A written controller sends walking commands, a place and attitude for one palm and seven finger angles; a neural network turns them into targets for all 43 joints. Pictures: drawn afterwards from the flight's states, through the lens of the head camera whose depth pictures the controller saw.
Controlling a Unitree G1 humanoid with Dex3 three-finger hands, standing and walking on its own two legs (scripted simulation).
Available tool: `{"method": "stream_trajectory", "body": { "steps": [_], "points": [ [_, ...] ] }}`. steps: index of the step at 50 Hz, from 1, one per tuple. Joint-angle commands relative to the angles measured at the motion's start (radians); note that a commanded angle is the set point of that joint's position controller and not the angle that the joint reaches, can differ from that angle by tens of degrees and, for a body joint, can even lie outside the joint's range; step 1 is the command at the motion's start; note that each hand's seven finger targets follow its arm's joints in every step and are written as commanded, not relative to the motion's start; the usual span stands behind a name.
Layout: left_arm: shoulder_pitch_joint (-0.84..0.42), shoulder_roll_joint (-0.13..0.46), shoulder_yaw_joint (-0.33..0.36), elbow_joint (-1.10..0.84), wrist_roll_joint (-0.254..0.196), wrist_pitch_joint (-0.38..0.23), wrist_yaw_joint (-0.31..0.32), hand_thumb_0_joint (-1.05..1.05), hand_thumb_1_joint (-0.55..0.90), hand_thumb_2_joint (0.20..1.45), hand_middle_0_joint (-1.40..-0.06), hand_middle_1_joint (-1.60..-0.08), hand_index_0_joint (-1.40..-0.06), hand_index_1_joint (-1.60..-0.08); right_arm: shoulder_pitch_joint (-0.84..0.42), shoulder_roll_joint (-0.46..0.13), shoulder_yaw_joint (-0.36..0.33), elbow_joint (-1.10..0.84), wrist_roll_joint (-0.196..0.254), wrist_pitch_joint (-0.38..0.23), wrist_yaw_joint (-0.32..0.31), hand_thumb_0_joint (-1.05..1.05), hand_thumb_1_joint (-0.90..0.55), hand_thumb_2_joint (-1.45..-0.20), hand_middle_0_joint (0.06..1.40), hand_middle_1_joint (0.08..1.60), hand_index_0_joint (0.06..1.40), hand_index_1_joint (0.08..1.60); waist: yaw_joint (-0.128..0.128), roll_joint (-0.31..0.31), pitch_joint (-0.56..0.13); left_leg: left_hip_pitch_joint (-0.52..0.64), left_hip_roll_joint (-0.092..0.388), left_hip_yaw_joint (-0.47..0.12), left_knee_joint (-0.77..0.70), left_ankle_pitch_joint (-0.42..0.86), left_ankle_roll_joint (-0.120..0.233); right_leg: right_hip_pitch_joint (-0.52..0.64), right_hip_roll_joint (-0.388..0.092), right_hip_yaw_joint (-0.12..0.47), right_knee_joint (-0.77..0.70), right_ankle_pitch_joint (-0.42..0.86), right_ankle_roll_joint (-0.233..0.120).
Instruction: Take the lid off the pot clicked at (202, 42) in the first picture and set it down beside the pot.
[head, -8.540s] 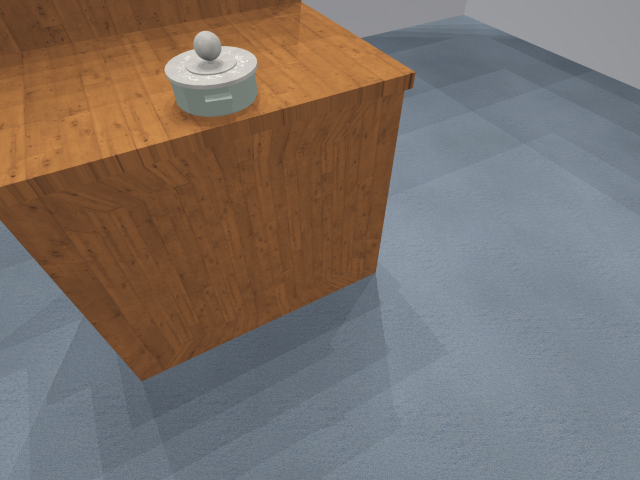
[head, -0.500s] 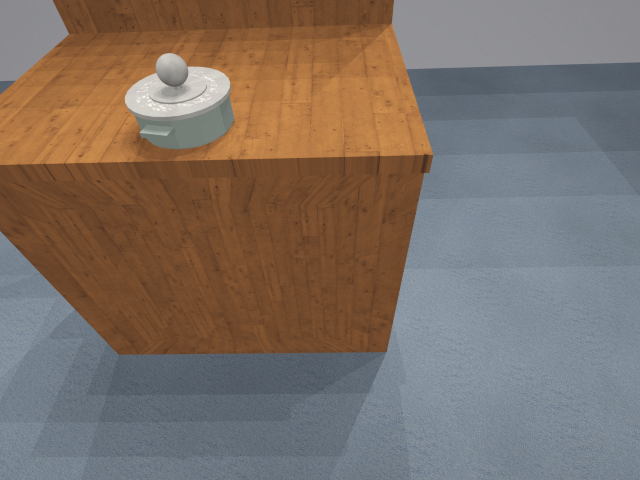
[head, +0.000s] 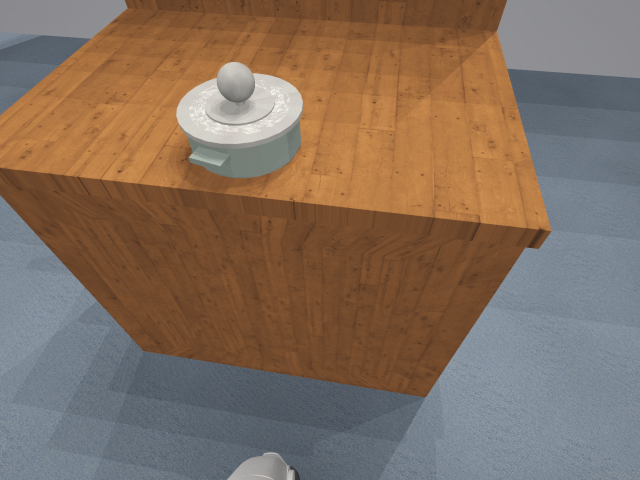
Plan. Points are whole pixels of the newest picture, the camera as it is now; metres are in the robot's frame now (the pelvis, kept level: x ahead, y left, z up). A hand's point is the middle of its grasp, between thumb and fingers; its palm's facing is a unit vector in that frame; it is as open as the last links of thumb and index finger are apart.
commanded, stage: come to a stop and stand still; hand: left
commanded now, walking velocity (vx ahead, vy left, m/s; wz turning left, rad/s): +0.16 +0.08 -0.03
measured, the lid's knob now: (236, 82) +0.59 +0.20 +0.18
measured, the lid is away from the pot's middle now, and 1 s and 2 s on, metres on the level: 0.00 0.00 0.00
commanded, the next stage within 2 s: look again from close up in 1.74 s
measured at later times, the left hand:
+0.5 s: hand (200, 452) +0.16 +0.20 -0.15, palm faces -0.03 -0.97 -0.24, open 7.4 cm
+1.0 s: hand out of the picture +0.05 +0.22 -0.17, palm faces +0.04 -0.97 -0.24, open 7.4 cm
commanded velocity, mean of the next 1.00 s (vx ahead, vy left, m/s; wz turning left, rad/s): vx -0.04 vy -0.01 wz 0.00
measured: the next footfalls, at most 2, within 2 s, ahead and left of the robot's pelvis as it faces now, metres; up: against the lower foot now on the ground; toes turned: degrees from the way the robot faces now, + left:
left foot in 0.02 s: +0.14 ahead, +0.12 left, +0.00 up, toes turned +6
right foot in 0.54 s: +0.08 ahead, -0.12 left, +0.00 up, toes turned -6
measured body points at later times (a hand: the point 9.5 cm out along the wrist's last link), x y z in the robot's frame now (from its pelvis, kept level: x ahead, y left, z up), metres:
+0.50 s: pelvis +0.07 +0.02 +0.01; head +0.10 +0.01 +0.46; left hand +0.17 +0.25 -0.13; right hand +0.11 -0.22 -0.15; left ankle +0.10 +0.11 -0.73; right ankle +0.05 -0.11 -0.71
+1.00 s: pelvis +0.02 +0.02 +0.00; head +0.04 +0.02 +0.45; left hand +0.05 +0.27 -0.15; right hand +0.08 -0.23 -0.14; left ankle -0.01 +0.16 -0.73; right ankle +0.05 -0.11 -0.73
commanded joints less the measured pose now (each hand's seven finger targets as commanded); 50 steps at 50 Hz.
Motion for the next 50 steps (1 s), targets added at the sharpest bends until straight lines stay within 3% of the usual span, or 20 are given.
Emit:
{"method": "stream_trajectory", "body": {
  "steps": [1, 2, 3, 4, 6, 9, 18, 23, 26, 27, 28, 29, 30, 33, 36, 43, 46, 47, 48, 50],
  "points": [
    [0.059, 0.122, 0.032, -0.061, -0.027, 0.002, 0.006, 0.0, 0.9, 0.9, -0.2, -0.3, -0.2, -0.3, 0.352, -0.249, -0.061, 0.032, -0.011, -0.045, -0.042, 0.0, -0.9, -0.9, 0.2, 0.3, 0.2, 0.3, -0.148, 0.256, -0.257, 0.676, 0.28, -0.371, -0.17, 0.314, 0.124, -0.482, 0.072, -0.014, 0.635, -0.105, -0.07],
    [0.023, 0.111, 0.025, -0.082, -0.021, 0.008, 0.014, 0.0, 0.9, 0.9, -0.2, -0.3, -0.2, -0.3, 0.378, -0.262, -0.061, 0.037, 0.006, -0.035, -0.055, 0.0, -0.9, -0.9, 0.2, 0.3, 0.2, 0.3, -0.157, 0.264, -0.295, 0.671, 0.348, -0.471, -0.269, 0.348, 0.177, -0.556, 0.102, 0.106, 0.821, -0.247, -0.092],
    [-0.037, 0.099, 0.021, -0.118, -0.022, 0.014, 0.015, 0.0, 0.9, 0.9, -0.2, -0.3, -0.2, -0.3, 0.326, -0.26, -0.058, 0.016, 0.01, -0.03, -0.061, 0.0, -0.9, -0.9, 0.2, 0.3, 0.2, 0.3, -0.14, 0.143, -0.181, 0.547, 0.379, -0.466, -0.304, 0.278, 0.216, -0.606, 0.059, 0.14, 0.915, -0.219, -0.105],
    [-0.082, 0.092, 0.018, -0.107, -0.02, 0.016, 0.016, 0.0, 0.9, 0.9, -0.2, -0.3, -0.2, -0.3, 0.242, -0.195, -0.047, 0.007, 0.009, -0.04, -0.066, 0.0, -0.9, -0.9, 0.2, 0.3, 0.2, 0.3, -0.118, 0.153, -0.159, 0.469, 0.332, -0.405, -0.321, 0.286, 0.195, -0.63, 0.031, 0.165, 0.94, -0.121, -0.103],
    [-0.08, 0.084, 0.021, -0.069, -0.017, 0.034, 0.015, 0.0, 0.9, 0.9, -0.2, -0.3, -0.2, -0.3, 0.107, -0.075, -0.006, -0.022, 0.008, -0.052, -0.072, 0.0, -0.9, -0.9, 0.2, 0.3, 0.2, 0.3, -0.051, 0.053, -0.042, 0.238, 0.263, -0.226, -0.343, 0.455, 0.152, -0.514, -0.006, 0.196, 0.835, 0.007, -0.076],
    [-0.017, 0.06, 0.007, -0.045, -0.022, 0.068, 0.023, 0.0, 0.9, 0.9, -0.2, -0.3, -0.2, -0.3, 0.057, -0.047, 0.009, -0.02, 0.011, -0.061, -0.084, 0.0, -0.9, -0.9, 0.2, 0.3, 0.2, 0.3, -0.008, 0.002, -0.063, 0.141, 0.249, -0.152, -0.368, 0.568, 0.142, -0.362, 0.014, 0.207, 0.655, 0.048, -0.046],
    [-0.194, 0.137, 0.032, -0.172, -0.008, 0.115, 0.017, 0.0, 0.9, 0.9, -0.2, -0.3, -0.2, -0.3, 0.065, -0.113, -0.03, -0.021, 0.001, -0.001, -0.098, 0.0, -0.9, -0.9, 0.2, 0.3, 0.2, 0.3, -0.06, 0.092, -0.029, 0.259, 0.3, -0.182, -0.297, 0.537, 0.187, -0.45, 0.075, 0.192, 0.5, -0.017, -0.05],
    [-0.228, 0.135, 0.031, -0.206, -0.013, 0.096, 0.017, 0.0, 0.9, 0.9, -0.2, -0.3, -0.2, -0.3, 0.083, -0.131, -0.047, -0.017, 0.0, 0.01, -0.089, 0.0, -0.9, -0.9, 0.2, 0.3, 0.2, 0.3, -0.076, 0.13, -0.083, 0.339, 0.273, -0.179, -0.237, 0.581, 0.161, -0.373, 0.096, 0.154, 0.29, 0.016, -0.064],
    [-0.192, 0.159, 0.033, -0.191, -0.011, 0.076, 0.02, 0.0, 0.9, 0.9, -0.2, -0.3, -0.2, -0.3, 0.088, -0.115, -0.046, -0.014, 0.013, 0.014, -0.077, 0.0, -0.9, -0.9, 0.2, 0.3, 0.2, 0.3, -0.051, 0.068, -0.128, 0.3, 0.175, -0.124, -0.138, 0.346, 0.071, -0.217, 0.078, 0.159, -0.009, 0.294, -0.064],
    [-0.199, 0.209, 0.039, -0.194, -0.005, 0.063, 0.026, 0.0, 0.9, 0.9, -0.2, -0.3, -0.2, -0.3, 0.102, -0.067, -0.042, -0.021, 0.02, 0.015, -0.071, 0.0, -0.9, -0.9, 0.2, 0.3, 0.2, 0.3, -0.063, -0.084, -0.14, 0.223, 0.09, -0.064, -0.046, 0.137, 0.011, -0.166, -0.037, 0.302, -0.039, 0.516, -0.107],
    [-0.204, 0.269, 0.046, -0.198, -0.002, 0.054, 0.027, 0.0, 0.9, 0.9, -0.2, -0.3, -0.2, -0.3, 0.096, -0.017, -0.03, -0.043, 0.023, 0.019, -0.066, 0.0, -0.9, -0.9, 0.2, 0.3, 0.2, 0.3, -0.061, -0.236, -0.104, 0.103, -0.008, -0.015, 0.018, -0.232, -0.032, -0.153, -0.194, 0.435, -0.033, 0.798, -0.197],
    [-0.192, 0.278, 0.043, -0.197, -0.005, 0.053, 0.024, 0.0, 0.9, 0.9, -0.2, -0.3, -0.2, -0.3, 0.072, -0.035, -0.035, -0.05, 0.02, 0.033, -0.069, 0.0, -0.9, -0.9, 0.2, 0.3, 0.2, 0.3, -0.039, -0.169, -0.112, 0.109, -0.029, -0.058, 0.139, -0.399, -0.038, -0.205, -0.269, 0.438, -0.055, 0.851, -0.287],
    [-0.213, 0.276, 0.05, -0.197, -0.002, 0.055, 0.028, 0.0, 0.9, 0.9, -0.2, -0.3, -0.2, -0.3, 0.049, -0.027, -0.037, -0.053, 0.016, 0.046, -0.071, 0.0, -0.9, -0.9, 0.2, 0.3, 0.2, 0.3, -0.037, -0.16, -0.119, 0.074, -0.021, -0.106, 0.236, -0.431, -0.034, -0.197, -0.255, 0.432, -0.049, 0.832, -0.316],
    [-0.267, 0.252, 0.048, -0.201, -0.011, 0.054, 0.032, 0.0, 0.9, 0.9, -0.2, -0.3, -0.2, -0.3, 0.087, -0.055, -0.041, -0.02, 0.016, 0.047, -0.07, 0.0, -0.9, -0.9, 0.2, 0.3, 0.2, 0.3, -0.059, -0.131, -0.113, 0.005, -0.028, -0.137, 0.386, -0.339, -0.05, -0.139, -0.193, 0.374, -0.017, 0.841, -0.302],
    [-0.237, 0.256, 0.055, -0.19, -0.008, 0.051, 0.032, 0.0, 0.9, 0.9, -0.2, -0.3, -0.2, -0.3, 0.072, -0.066, -0.042, -0.024, 0.014, 0.049, -0.061, 0.0, -0.9, -0.9, 0.2, 0.3, 0.2, 0.3, -0.039, -0.165, -0.075, -0.022, -0.027, -0.137, 0.406, -0.29, -0.066, -0.153, -0.183, 0.367, -0.041, 0.71, -0.283],
    [-0.193, 0.277, 0.064, -0.167, 0.003, 0.054, 0.018, 0.0, 0.9, 0.9, -0.2, -0.3, -0.2, -0.3, 0.037, -0.049, -0.028, -0.045, 0.015, 0.027, -0.05, 0.0, -0.9, -0.9, 0.2, 0.3, 0.2, 0.3, -0.003, -0.216, -0.077, 0.099, -0.042, -0.085, 0.098, -0.299, -0.059, -0.163, -0.157, 0.412, -0.101, 0.385, -0.262],
    [-0.24, 0.268, 0.061, -0.159, -0.005, 0.061, 0.015, 0.0, 0.9, 0.9, -0.2, -0.3, -0.2, -0.3, 0.127, -0.038, -0.019, -0.01, 0.014, 0.014, -0.055, 0.0, -0.9, -0.9, 0.2, 0.3, 0.2, 0.3, -0.054, -0.214, -0.079, 0.305, -0.062, -0.057, -0.139, -0.143, -0.047, -0.295, -0.094, 0.364, -0.078, 0.214, -0.195],
    [-0.26, 0.25, 0.053, -0.158, -0.011, 0.064, 0.013, 0.0, 0.9, 0.9, -0.2, -0.3, -0.2, -0.3, 0.17, -0.039, -0.015, 0.008, 0.014, 0.006, -0.058, 0.0, -0.9, -0.9, 0.2, 0.3, 0.2, 0.3, -0.075, -0.189, -0.085, 0.398, -0.06, -0.057, -0.232, -0.082, -0.041, -0.357, -0.05, 0.326, -0.057, 0.109, -0.157],
    [-0.266, 0.219, 0.044, -0.167, -0.015, 0.068, 0.009, 0.0, 0.9, 0.9, -0.2, -0.3, -0.2, -0.3, 0.19, -0.068, -0.021, 0.014, 0.013, -0.002, -0.063, 0.0, -0.9, -0.9, 0.2, 0.3, 0.2, 0.3, -0.085, -0.09, -0.084, 0.469, -0.008, -0.108, -0.276, -0.103, -0.029, -0.441, -0.002, 0.286, -0.003, 0.003, -0.124],
    [-0.272, 0.138, 0.025, -0.187, -0.017, 0.074, 0.0, 0.0, 0.9, 0.9, -0.2, -0.3, -0.2, -0.3, 0.183, -0.19, -0.037, -0.006, -0.003, -0.001, -0.069, 0.0, -0.9, -0.9, 0.2, 0.3, 0.2, 0.3, -0.101, 0.243, 0.004, 0.327, 0.261, -0.453, -0.485, -0.437, 0.091, -0.552, 0.121, 0.126, 0.25, -0.086, -0.059]
  ]
}}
